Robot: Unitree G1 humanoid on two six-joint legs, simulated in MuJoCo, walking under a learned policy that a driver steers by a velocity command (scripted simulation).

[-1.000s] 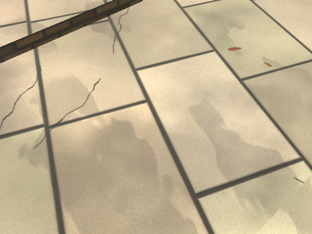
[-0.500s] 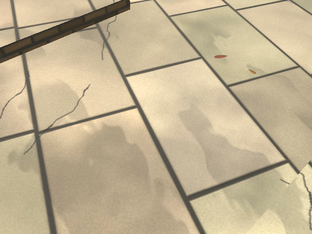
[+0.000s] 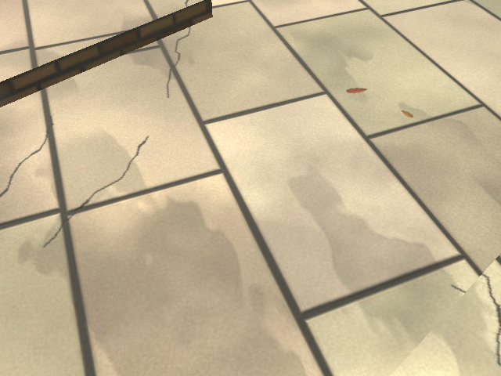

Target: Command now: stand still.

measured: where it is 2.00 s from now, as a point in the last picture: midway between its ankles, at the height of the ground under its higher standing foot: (244, 307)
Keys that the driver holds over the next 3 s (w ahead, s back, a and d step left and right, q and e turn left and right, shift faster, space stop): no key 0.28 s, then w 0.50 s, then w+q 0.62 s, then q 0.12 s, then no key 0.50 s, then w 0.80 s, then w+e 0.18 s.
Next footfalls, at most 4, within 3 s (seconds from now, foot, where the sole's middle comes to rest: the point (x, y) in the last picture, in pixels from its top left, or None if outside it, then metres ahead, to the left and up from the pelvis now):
1.16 left None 0.56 0.10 -0.90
1.52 right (262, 273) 0.93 -0.01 -0.91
1.86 left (206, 316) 0.77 0.17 -0.90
2.74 left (163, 223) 1.15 0.35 -0.90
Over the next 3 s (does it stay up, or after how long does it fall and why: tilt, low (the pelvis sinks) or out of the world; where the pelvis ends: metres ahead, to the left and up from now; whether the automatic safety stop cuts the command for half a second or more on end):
stays up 1.14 0.26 -0.12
